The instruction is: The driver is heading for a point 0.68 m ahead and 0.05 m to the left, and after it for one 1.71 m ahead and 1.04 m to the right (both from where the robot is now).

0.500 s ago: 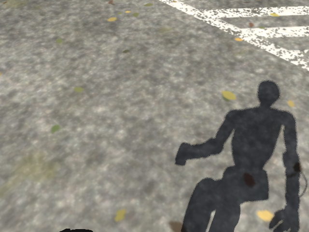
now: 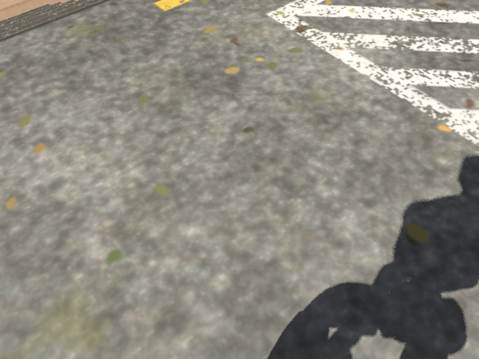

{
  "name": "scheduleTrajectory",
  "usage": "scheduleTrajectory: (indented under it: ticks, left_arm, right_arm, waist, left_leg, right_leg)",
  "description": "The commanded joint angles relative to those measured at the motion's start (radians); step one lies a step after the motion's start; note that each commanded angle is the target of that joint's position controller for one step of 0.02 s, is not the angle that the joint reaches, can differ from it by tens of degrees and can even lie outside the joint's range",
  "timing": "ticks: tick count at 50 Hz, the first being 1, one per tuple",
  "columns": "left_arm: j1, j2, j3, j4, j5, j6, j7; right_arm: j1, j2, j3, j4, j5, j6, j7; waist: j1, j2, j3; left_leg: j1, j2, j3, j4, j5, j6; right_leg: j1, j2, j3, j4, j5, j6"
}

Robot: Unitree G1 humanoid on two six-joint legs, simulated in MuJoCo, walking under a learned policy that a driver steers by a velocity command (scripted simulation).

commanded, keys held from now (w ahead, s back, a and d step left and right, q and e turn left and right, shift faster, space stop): w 0.84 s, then e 0.16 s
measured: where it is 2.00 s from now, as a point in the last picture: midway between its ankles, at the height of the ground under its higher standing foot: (263, 318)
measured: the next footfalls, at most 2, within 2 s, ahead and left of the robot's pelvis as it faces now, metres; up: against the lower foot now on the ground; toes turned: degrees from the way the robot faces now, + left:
left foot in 0.12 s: +0.23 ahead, +0.10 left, +0.00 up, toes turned +4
right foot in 0.68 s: +0.53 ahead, -0.08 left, +0.00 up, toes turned -4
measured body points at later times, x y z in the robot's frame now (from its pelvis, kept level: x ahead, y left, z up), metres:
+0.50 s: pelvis +0.26 +0.04 +0.01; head +0.28 +0.05 +0.45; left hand +0.41 +0.27 -0.13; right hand +0.18 -0.19 -0.14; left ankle +0.19 +0.10 -0.74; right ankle +0.42 -0.11 -0.69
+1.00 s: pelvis +0.52 -0.01 +0.01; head +0.54 -0.02 +0.46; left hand +0.47 +0.23 -0.14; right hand +0.63 -0.25 -0.13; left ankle +0.63 +0.14 -0.68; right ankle +0.49 -0.07 -0.74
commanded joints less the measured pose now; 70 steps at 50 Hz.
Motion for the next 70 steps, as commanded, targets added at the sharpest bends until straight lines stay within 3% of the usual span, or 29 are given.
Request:
scheduleTrajectory:
  ticks: [1, 3, 5, 6, 7, 8, 9, 10, 12, 18, 28, 31, 33, 34, 35, 36, 37, 38, 40, 44, 48, 54, 58, 59, 60, 61, 63, 66, 70]
  left_arm:
    - [0.072, 0.146, 0.026, -0.004, 0.009, -0.002, 0.014]
    - [0.038, 0.159, 0.03, -0.004, 0.012, 0.0, 0.019]
    - [0.006, 0.166, 0.032, -0.007, 0.005, 0.005, 0.015]
    - [-0.005, 0.141, 0.022, -0.039, -0.006, 0.002, 0.012]
    - [0.117, 0.038, 0.005, -0.051, -0.043, 0.004, 0.0]
    - [0.042, 0.145, 0.034, -0.045, -0.013, 0.007, 0.003]
    - [-0.056, 0.145, 0.038, -0.08, -0.008, 0.004, -0.001]
    - [-0.104, 0.129, 0.037, -0.09, -0.006, 0.001, -0.004]
    - [-0.091, 0.092, 0.035, -0.082, 0.017, 0.025, -0.013]
    - [-0.252, 0.084, 0.037, -0.141, 0.02, 0.063, -0.031]
    - [-0.562, 0.085, 0.02, -0.248, 0.003, 0.049, -0.031]
    - [-0.531, 0.099, 0.028, -0.252, 0.002, 0.036, -0.026]
    - [-0.32, 0.122, 0.047, -0.184, 0.006, 0.022, -0.013]
    - [-0.141, 0.165, 0.066, -0.127, 0.022, 0.011, -0.002]
    - [0.011, 0.269, 0.093, -0.108, 0.047, 0.007, 0.007]
    - [-0.008, 0.285, 0.1, -0.104, 0.021, 0.024, -0.006]
    - [-0.128, 0.243, 0.089, -0.121, -0.005, 0.031, -0.011]
    - [-0.21, 0.175, 0.071, -0.136, -0.009, 0.026, -0.015]
    - [-0.246, 0.098, 0.047, -0.118, -0.007, 0.012, -0.011]
    - [-0.154, 0.117, 0.04, -0.07, -0.009, -0.012, -0.002]
    - [-0.119, 0.139, 0.035, -0.064, -0.005, -0.001, -0.001]
    - [-0.059, 0.162, 0.046, -0.073, 0.002, 0.035, 0.01]
    - [-0.14, 0.176, 0.066, -0.11, -0.008, 0.052, 0.019]
    - [-0.13, 0.132, 0.056, -0.149, -0.027, 0.046, 0.018]
    - [0.005, 0.063, 0.051, -0.146, -0.034, 0.057, 0.03]
    - [0.062, 0.125, 0.067, -0.128, -0.019, 0.081, 0.038]
    - [-0.102, 0.152, 0.081, -0.147, 0.014, 0.108, 0.02]
    - [-0.129, 0.128, 0.083, -0.168, 0.016, 0.143, -0.001]
    - [-0.17, 0.126, 0.079, -0.204, 0.011, 0.171, -0.004]
  right_arm:
    - [-0.105, -0.068, -0.012, -0.086, 0.001, -0.021, -0.003]
    - [-0.036, -0.079, -0.021, -0.071, 0.002, -0.032, -0.01]
    - [0.239, -0.114, -0.045, 0.022, -0.006, -0.048, -0.027]
    - [0.423, -0.19, -0.069, 0.062, -0.032, -0.056, -0.039]
    - [0.478, -0.282, -0.092, 0.068, -0.041, -0.05, -0.036]
    - [0.406, -0.231, -0.086, 0.062, 0.004, -0.035, -0.027]
    - [0.289, -0.178, -0.07, 0.044, 0.013, -0.036, -0.024]
    - [0.236, -0.121, -0.055, 0.039, 0.009, -0.045, -0.019]
    - [0.231, -0.058, -0.036, 0.065, 0.01, -0.058, -0.026]
    - [0.367, -0.103, -0.036, 0.119, 0.013, -0.077, -0.031]
    - [0.532, -0.102, -0.027, 0.17, -0.001, -0.067, -0.045]
    - [0.506, -0.119, -0.033, 0.175, -0.007, -0.064, -0.053]
    - [0.47, -0.135, -0.037, 0.174, -0.003, -0.059, -0.052]
    - [0.457, -0.124, -0.032, 0.162, 0.005, -0.06, -0.049]
    - [0.493, -0.053, -0.014, 0.121, 0.037, -0.062, -0.039]
    - [0.538, -0.072, -0.029, 0.13, 0.039, -0.061, -0.036]
    - [0.455, -0.114, -0.043, 0.115, 0.017, -0.055, -0.038]
    - [0.38, -0.096, -0.039, 0.094, 0.01, -0.06, -0.032]
    - [0.357, -0.064, -0.04, 0.087, -0.008, -0.046, -0.025]
    - [0.336, -0.039, -0.04, 0.076, -0.021, -0.012, -0.014]
    - [0.199, -0.033, -0.029, 0.024, -0.005, -0.007, -0.026]
    - [0.079, -0.072, -0.026, -0.028, 0.014, -0.006, -0.055]
    - [0.24, -0.114, -0.042, 0.007, 0.008, -0.037, -0.073]
    - [0.321, -0.192, -0.061, 0.008, -0.011, -0.052, -0.082]
    - [0.318, -0.246, -0.067, -0.022, -0.003, -0.043, -0.076]
    - [0.307, -0.234, -0.07, -0.034, 0.023, -0.022, -0.071]
    - [0.166, -0.11, -0.036, -0.078, 0.016, -0.002, -0.079]
    - [0.148, -0.111, -0.033, -0.08, -0.003, 0.007, -0.094]
    - [0.172, -0.141, -0.041, -0.082, -0.006, 0.002, -0.089]
  waist:
    - [-0.017, -0.097, 0.077]
    - [-0.06, -0.103, 0.043]
    - [-0.171, -0.076, -0.098]
    - [-0.232, -0.006, -0.218]
    - [-0.177, 0.215, -0.337]
    - [-0.17, 0.06, -0.28]
    - [-0.126, 0.033, -0.122]
    - [-0.102, -0.01, -0.057]
    - [-0.043, 0.01, -0.016]
    - [-0.045, 0.019, 0.033]
    - [-0.127, 0.035, 0.074]
    - [-0.092, 0.041, 0.061]
    - [0.001, 0.032, -0.043]
    - [0.066, 0.003, -0.142]
    - [0.084, -0.157, -0.286]
    - [0.05, -0.244, -0.353]
    - [0.004, -0.121, -0.202]
    - [-0.015, -0.07, -0.089]
    - [-0.076, -0.072, -0.004]
    - [-0.111, -0.071, 0.013]
    - [-0.096, -0.097, 0.009]
    - [-0.039, -0.144, -0.039]
    - [-0.117, -0.101, -0.057]
    - [-0.122, 0.03, -0.164]
    - [-0.062, 0.204, -0.254]
    - [-0.062, 0.187, -0.329]
    - [-0.049, 0.035, -0.133]
    - [-0.027, 0.095, -0.077]
    - [-0.031, 0.086, -0.106]
  left_leg:
    - [-0.042, -0.024, 0.015, -0.062, -0.058, 0.03]
    - [0.09, -0.067, 0.035, -0.112, -0.136, 0.064]
    - [0.435, -0.112, 0.049, -0.199, -0.108, 0.11]
    - [0.707, 0.077, -0.158, -0.206, -0.178, 0.166]
    - [0.967, 0.371, -0.66, -0.309, -0.223, 0.323]
    - [0.882, 0.327, -0.716, -0.389, -0.302, 0.306]
    - [0.732, 0.291, -0.542, -0.411, -0.292, 0.267]
    - [0.606, 0.246, -0.44, -0.449, -0.188, 0.234]
    - [0.466, 0.161, -0.288, -0.488, -0.064, 0.169]
    - [0.457, 0.12, -0.176, -0.552, 0.042, 0.164]
    - [0.683, 0.14, -0.115, -0.499, 0.252, 0.155]
    - [0.729, 0.16, -0.095, -0.405, 0.456, 0.14]
    - [0.696, 0.127, -0.056, -0.166, 0.664, 0.11]
    - [0.554, 0.088, -0.029, 0.044, 0.527, 0.09]
    - [0.246, -0.019, 0.035, 0.404, 0.096, 0.046]
    - [0.048, -0.154, -0.036, 0.65, -0.497, 0.04]
    - [-0.029, -0.076, -0.111, 0.688, -0.419, 0.053]
    - [-0.033, -0.04, -0.109, 0.645, -0.339, 0.052]
    - [0.051, 0.015, -0.104, 0.519, -0.269, 0.04]
    - [0.078, 0.017, -0.055, 0.421, -0.222, -0.007]
    - [0.087, -0.015, -0.015, 0.205, -0.125, -0.053]
    - [0.118, -0.071, -0.034, 0.03, -0.096, -0.043]
    - [0.363, -0.07, -0.067, -0.268, 0.014, -0.007]
    - [0.575, 0.124, -0.215, -0.256, 0.359, 0.038]
    - [0.738, 0.388, -0.426, -0.188, 0.889, 0.158]
    - [0.697, 0.431, -0.489, -0.219, 0.758, 0.251]
    - [0.476, 0.286, -0.331, -0.337, 0.251, 0.203]
    - [0.357, 0.189, -0.155, -0.38, 0.188, 0.167]
    - [0.377, 0.214, -0.103, -0.394, 0.079, 0.185]
  right_leg:
    - [0.038, -0.321, 0.133, 0.021, 0.581, -0.117]
    - [0.045, -0.32, 0.106, 0.123, 0.795, -0.097]
    - [-0.036, -0.269, 0.058, 0.43, 0.883, -0.065]
    - [-0.249, -0.224, 0.029, 0.712, 0.579, -0.045]
    - [-0.618, -0.026, -0.019, 1.102, -0.196, 0.002]
    - [-0.716, -0.055, 0.118, 1.178, -0.225, -0.015]
    - [-0.751, -0.109, 0.121, 1.15, -0.124, -0.021]
    - [-0.713, -0.141, 0.12, 1.092, -0.057, -0.018]
    - [-0.609, -0.177, 0.114, 0.997, -0.016, 0.001]
    - [-0.712, -0.204, 0.061, 0.833, 0.123, 0.049]
    - [-0.745, -0.154, 0.001, 0.456, 0.222, 0.031]
    - [-0.648, -0.118, -0.014, 0.389, 0.12, -0.012]
    - [-0.378, -0.05, -0.046, 0.306, 0.111, -0.053]
    - [-0.123, -0.104, 0.016, 0.29, 0.131, -0.089]
    - [0.175, -0.387, 0.392, 0.253, 0.016, -0.18]
    - [0.237, -0.522, 0.754, 0.113, 0.024, -0.266]
    - [0.105, -0.475, 0.623, 0.099, -0.031, -0.236]
    - [-0.042, -0.437, 0.498, 0.061, -0.005, -0.21]
    - [-0.22, -0.346, 0.336, 0.002, 0.108, -0.138]
    - [-0.271, -0.298, 0.213, 0.0, 0.493, -0.143]
    - [-0.27, -0.24, 0.127, 0.076, 0.841, -0.126]
    - [-0.159, -0.247, 0.206, 0.204, 0.837, -0.117]
    - [-0.206, -0.201, 0.269, 0.414, 0.641, -0.054]
    - [-0.322, -0.13, 0.222, 0.621, 0.388, -0.014]
    - [-0.507, 0.037, 0.103, 0.879, -0.379, 0.01]
    - [-0.554, 0.014, 0.098, 1.034, -0.459, 0.019]
    - [-0.596, -0.065, 0.121, 1.063, -0.284, 0.047]
    - [-0.556, -0.075, 0.091, 1.033, -0.178, 0.093]
    - [-0.562, -0.088, 0.075, 0.928, -0.156, 0.105]
Velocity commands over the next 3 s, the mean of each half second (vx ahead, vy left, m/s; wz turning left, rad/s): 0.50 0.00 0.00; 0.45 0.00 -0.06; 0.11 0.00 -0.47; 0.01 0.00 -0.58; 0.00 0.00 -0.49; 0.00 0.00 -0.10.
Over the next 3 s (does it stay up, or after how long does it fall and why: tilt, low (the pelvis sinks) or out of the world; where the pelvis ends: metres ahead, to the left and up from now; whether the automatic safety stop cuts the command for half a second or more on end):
stays up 0.54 0.03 0.00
